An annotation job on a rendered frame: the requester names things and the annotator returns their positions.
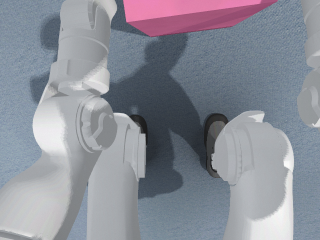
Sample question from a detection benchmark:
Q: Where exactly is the robot left forearm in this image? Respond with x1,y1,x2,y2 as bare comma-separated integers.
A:
32,0,117,132

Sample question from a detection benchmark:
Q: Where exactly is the robot right upper arm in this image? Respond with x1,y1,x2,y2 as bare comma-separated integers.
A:
297,66,320,133

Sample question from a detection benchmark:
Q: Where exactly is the robot right forearm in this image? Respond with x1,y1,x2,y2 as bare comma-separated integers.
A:
300,0,320,69

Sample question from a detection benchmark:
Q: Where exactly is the carton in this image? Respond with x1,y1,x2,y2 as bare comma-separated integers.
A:
123,0,278,37

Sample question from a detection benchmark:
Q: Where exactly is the robot foot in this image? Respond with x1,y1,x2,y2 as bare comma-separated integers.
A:
129,114,148,146
204,113,229,178

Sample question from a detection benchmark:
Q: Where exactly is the robot left foot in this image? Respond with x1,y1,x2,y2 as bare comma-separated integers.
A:
129,114,148,146

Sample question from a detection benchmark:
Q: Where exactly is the robot left upper arm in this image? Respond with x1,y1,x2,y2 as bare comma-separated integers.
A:
0,94,118,240

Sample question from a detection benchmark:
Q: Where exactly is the robot right foot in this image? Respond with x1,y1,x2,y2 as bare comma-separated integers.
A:
204,113,229,178

